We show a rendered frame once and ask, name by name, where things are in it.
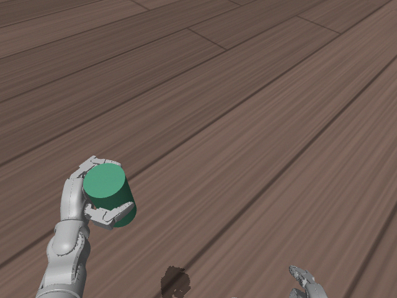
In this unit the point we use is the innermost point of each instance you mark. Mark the left robot hand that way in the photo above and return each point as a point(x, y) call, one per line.
point(76, 204)

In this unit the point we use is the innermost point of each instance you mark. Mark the left robot arm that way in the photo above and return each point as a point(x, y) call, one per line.
point(67, 253)

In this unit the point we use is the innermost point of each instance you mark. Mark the can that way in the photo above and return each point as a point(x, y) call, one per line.
point(107, 187)

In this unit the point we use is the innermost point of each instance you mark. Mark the right robot hand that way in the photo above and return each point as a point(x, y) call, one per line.
point(306, 281)

